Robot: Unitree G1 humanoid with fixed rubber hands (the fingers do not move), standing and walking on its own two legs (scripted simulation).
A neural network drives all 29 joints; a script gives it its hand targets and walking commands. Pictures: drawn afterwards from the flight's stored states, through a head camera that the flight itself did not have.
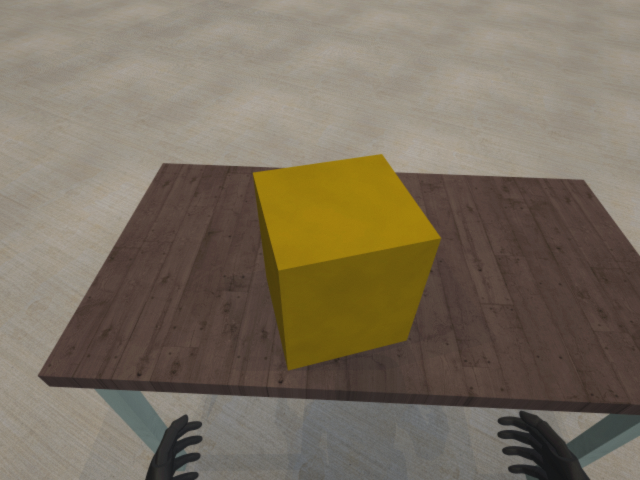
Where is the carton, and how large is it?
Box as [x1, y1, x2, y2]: [253, 154, 440, 369]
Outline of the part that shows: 381,154 253,173 266,276 288,369 405,340 407,337 440,237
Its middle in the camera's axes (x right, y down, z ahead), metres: +0.02 +0.04 +0.62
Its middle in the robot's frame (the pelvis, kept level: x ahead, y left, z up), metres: +0.46 +0.00 +0.01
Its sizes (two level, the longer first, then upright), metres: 0.210 0.200 0.250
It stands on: a table, 0.66 m high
